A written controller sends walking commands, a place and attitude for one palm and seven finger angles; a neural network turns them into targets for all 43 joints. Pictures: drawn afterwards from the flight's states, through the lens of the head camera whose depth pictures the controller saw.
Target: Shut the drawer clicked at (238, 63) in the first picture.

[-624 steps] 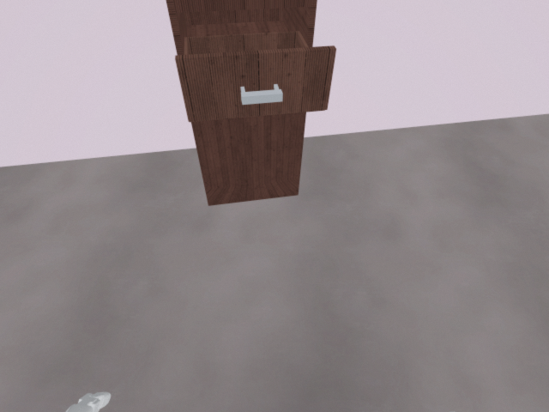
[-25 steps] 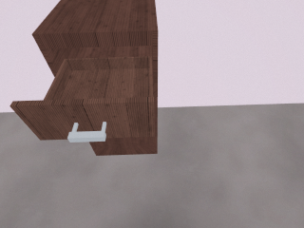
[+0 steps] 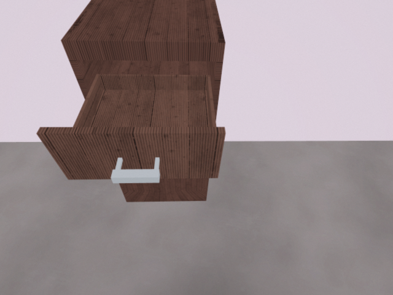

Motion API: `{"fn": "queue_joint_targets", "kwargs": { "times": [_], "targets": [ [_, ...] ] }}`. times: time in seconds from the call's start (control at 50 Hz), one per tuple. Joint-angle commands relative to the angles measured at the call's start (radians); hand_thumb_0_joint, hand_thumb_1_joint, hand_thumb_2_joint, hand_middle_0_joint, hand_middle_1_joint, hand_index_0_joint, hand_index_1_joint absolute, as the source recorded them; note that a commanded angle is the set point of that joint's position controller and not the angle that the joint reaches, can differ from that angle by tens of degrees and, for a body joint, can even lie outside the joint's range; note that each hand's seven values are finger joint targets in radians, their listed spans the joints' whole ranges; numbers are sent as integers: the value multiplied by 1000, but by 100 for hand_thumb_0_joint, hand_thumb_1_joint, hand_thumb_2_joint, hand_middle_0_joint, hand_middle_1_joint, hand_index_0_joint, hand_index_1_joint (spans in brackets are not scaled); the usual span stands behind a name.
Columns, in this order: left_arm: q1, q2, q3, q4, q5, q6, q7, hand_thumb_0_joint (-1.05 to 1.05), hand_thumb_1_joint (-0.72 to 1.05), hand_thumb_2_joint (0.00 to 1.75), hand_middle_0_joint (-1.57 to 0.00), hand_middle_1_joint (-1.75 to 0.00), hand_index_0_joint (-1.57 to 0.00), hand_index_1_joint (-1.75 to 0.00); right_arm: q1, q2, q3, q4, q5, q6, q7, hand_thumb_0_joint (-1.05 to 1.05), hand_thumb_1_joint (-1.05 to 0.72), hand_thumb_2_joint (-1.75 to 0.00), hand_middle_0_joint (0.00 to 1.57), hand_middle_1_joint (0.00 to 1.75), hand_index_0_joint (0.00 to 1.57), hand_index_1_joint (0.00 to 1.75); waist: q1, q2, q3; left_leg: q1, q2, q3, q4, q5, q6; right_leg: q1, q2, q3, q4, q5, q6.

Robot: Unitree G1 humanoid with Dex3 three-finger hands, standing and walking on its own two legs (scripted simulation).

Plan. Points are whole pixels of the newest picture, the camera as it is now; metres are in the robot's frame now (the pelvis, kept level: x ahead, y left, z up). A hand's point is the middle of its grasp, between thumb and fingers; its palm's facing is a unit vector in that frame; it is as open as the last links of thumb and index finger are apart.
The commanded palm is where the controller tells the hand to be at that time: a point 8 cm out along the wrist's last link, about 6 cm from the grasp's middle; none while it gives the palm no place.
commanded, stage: shuffle to correct the standing spot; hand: left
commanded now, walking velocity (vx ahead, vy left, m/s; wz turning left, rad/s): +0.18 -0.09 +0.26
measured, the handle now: (137, 168) +0.39 +0.17 +0.01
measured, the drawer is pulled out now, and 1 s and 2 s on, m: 0.30 0.30 0.30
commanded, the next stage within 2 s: come to a stop and stand still in 0.46 s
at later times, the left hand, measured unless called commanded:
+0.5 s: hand out of the picture +0.01 +0.12 -0.20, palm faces +0.14 -0.98 -0.13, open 7.4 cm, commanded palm none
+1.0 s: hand (153, 277) +0.20 +0.12 -0.17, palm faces +0.09 -0.96 -0.28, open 7.4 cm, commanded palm none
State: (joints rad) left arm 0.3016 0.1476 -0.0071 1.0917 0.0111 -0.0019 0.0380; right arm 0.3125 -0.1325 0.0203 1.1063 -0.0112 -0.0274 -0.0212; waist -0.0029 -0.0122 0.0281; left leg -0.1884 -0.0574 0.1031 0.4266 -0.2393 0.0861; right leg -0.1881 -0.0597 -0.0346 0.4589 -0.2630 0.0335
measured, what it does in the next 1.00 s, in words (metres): walks ahead: right foot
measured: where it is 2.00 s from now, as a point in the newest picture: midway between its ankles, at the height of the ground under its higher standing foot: outside the picture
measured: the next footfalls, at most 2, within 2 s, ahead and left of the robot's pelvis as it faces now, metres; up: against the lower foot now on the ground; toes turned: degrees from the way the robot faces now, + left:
right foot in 0.88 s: +0.25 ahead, -0.19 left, +0.00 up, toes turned +0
left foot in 1.26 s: +0.10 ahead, +0.02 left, +0.00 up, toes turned +7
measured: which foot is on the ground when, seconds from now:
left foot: down 0.00-0.88, up 0.90-1.00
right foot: down 0.00-0.52, up 0.54-0.86, down 0.88-1.00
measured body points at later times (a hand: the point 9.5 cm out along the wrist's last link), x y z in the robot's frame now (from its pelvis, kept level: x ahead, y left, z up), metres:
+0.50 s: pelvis +0.08 -0.03 -0.02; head +0.10 +0.00 +0.43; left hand +0.00 +0.17 -0.19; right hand +0.11 -0.26 -0.17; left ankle +0.06 +0.05 -0.74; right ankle -0.01 -0.14 -0.74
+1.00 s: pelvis +0.14 -0.08 -0.01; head +0.20 -0.10 +0.43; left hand +0.19 +0.17 -0.15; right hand +0.18 -0.31 -0.18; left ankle +0.05 +0.04 -0.68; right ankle +0.21 -0.19 -0.74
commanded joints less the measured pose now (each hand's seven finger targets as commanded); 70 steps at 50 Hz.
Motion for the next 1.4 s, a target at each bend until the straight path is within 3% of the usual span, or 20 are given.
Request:
{"fn": "queue_joint_targets", "kwargs": {
  "times": [0.0, 0.16, 0.28, 0.34, 0.38, 0.44, 0.46, 0.5, 0.56, 0.64, 0.7, 0.82, 0.86, 0.88, 0.98, 1.18, 1.22, 1.24, 1.3, 1.38],
  "targets": [
    [59, 68, 11, -20, 9, -7, -4, 0, 90, 90, -20, -30, -20, -30, 69, -125, -27, -18, -6, -4, -11, 0, -90, -90, 20, 30, 20, 30, 0, 33, 42, -26, 195, -236, -174, -113, -8, -39, -11, -5, 7, -64, -58],
    [65, 44, 15, -21, 20, -16, -16, 0, 90, 90, -20, -30, -20, -30, 88, -126, -41, -15, -11, -1, -17, 0, -90, -90, 20, 30, 20, 30, -6, 85, 82, -2, 241, -345, -151, -89, 68, -152, 10, -40, 94, -113, -64],
    [180, 76, 30, 19, 12, -35, -7, 0, 90, 90, -20, -30, -20, -30, 50, -97, -37, -35, -5, -20, -17, 0, -90, -90, 20, 30, 20, 30, 29, -66, 6, -133, 114, -143, 99, 152, 11, 105, -74, 47, 25, 172, -103],
    [271, 122, 47, 46, 14, -38, 3, 0, 90, 90, -20, -30, -20, -30, -25, -53, -35, -71, -11, -17, -9, 0, -90, -90, 20, 30, 20, 30, 64, -246, 35, -357, 40, -9, 331, -206, -32, 258, -223, 200, -39, 509, -203],
    [289, 113, 46, 50, 26, -41, 8, 0, 90, 90, -20, -30, -20, -30, -92, -46, -37, -97, -8, -17, -2, 0, -90, -90, 20, 30, 20, 30, 75, -176, 70, -424, 63, -17, 392, -330, -31, 264, -251, 221, -46, 615, -258],
    [175, 112, 41, 20, 20, -32, 5, 0, 90, 90, -20, -30, -20, -30, -5, -24, -37, -64, -8, -17, 0, 0, -90, -90, 20, 30, 20, 30, -21, -88, 55, -136, 57, 19, 128, -144, -30, 69, -163, 87, 61, 542, -196],
    [125, 99, 38, 4, 10, -29, -1, 0, 90, 90, -20, -30, -20, -30, 131, -55, -44, -13, -13, -23, -5, 0, -90, -90, 20, 30, 20, 30, -81, -20, -2, 85, 73, -34, 20, 56, -14, -47, -86, 15, 242, 482, -144],
    [56, 64, 29, -72, 4, -30, -7, 0, 90, 90, -20, -30, -20, -30, 332, -219, -72, 38, -25, -20, -32, 0, -90, -90, 20, 30, 20, 30, -133, 254, -61, 331, 500, -563, -101, 542, 176, -426, 67, -32, 691, -325, -62],
    [-2, 71, 49, -72, 25, -11, -17, 0, 90, 90, -20, -30, -20, -30, 162, -151, -49, -11, -22, -19, -31, 0, -90, -90, 20, 30, 20, 30, -56, 114, 134, 64, 449, -416, -116, 503, 173, -465, -17, 51, 802, -219, -64],
    [89, 7, 36, -44, 8, 15, -21, 0, 90, 90, -20, -30, -20, -30, 37, -128, -27, -59, -13, -29, -32, 0, -90, -90, 20, 30, 20, 30, 23, 156, 78, -26, 301, -106, -97, 759, 77, -295, -5, 10, 649, -71, -28],
    [56, 22, 36, -69, 3, 23, -15, 0, 90, 90, -20, -30, -20, -30, 14, -140, -33, -70, -12, -18, -30, 0, -90, -90, 20, 30, 20, 30, 19, 184, 59, 7, 279, -73, -77, 781, 54, -247, 9, -29, 460, -1, -19],
    [67, 105, 63, -113, 9, -6, -13, 0, 90, 90, -20, -30, -20, -30, 12, -180, -80, -97, -8, 18, -17, 0, -90, -90, 20, 30, 20, 30, 43, 99, -6, 30, 254, -94, 108, 492, -8, -45, 0, -34, 59, 262, -24],
    [90, 237, 87, -117, 21, -23, -1, 0, 90, 90, -20, -30, -20, -30, 138, -96, -85, -100, 5, 29, -7, 0, -90, -90, 20, 30, 20, 30, 18, -270, -162, -139, 35, -8, 412, -234, -92, 159, -293, 304, 30, 894, -156],
    [99, 259, 89, -128, 13, -22, -4, 0, 90, 90, -20, -30, -20, -30, 140, -94, -83, -106, 11, 39, -13, 0, -90, -90, 20, 30, 20, 30, 35, -290, -207, -134, 31, -93, 558, -457, -89, 119, -394, 350, -34, 920, -252],
    [-14, 209, 91, -168, 15, -5, 13, 0, 90, 90, -20, -30, -20, -30, -5, -103, -85, -133, 1, 65, 0, 0, -90, -90, 20, 30, 20, 30, 38, -221, -130, -289, 60, -130, 782, -316, -125, 60, -304, 242, -25, 781, -250],
    [-119, 242, 104, -222, 26, 36, 6, 0, 90, 90, -20, -30, -20, -30, 71, -78, -75, -132, 0, 58, 25, 0, -90, -90, 20, 30, 20, 30, -15, -178, -86, 81, 15, 4, 116, -79, -99, -255, -172, 187, -134, -182, -135],
    [-126, 161, 82, -232, 16, 47, 1, 0, 90, 90, -20, -30, -20, -30, 141, -114, -73, -114, -6, 48, 13, 0, -90, -90, 20, 30, 20, 30, -50, 37, -56, 154, 85, -56, -97, -118, -91, -336, -64, 89, 53, -300, -64],
    [-110, 88, 71, -239, 4, 52, -2, 0, 90, 90, -20, -30, -20, -30, 95, -172, -81, -137, -21, 44, 10, 0, -90, -90, 20, 30, 20, 30, -43, 308, 28, -7, 276, -341, -249, -335, -23, -396, 53, 1, 285, -300, -21],
    [-78, 103, 77, -205, 21, 49, -13, 0, 90, 90, -20, -30, -20, -30, -102, -158, -63, -186, -28, 34, 0, 0, -90, -90, 20, 30, 20, 30, 40, 283, 135, -351, 333, -427, -366, -419, 78, -268, 46, 79, 604, -103, -40],
    [-1, 85, 69, -147, 19, 28, -30, 0, 90, 90, -20, -30, -20, -30, -10, -152, -61, -158, -21, 7, -8, 0, -90, -90, 20, 30, 20, 30, 12, 110, 87, -108, 277, -308, -265, -227, 75, -357, 59, 34, 688, -72, -42]
  ]
}}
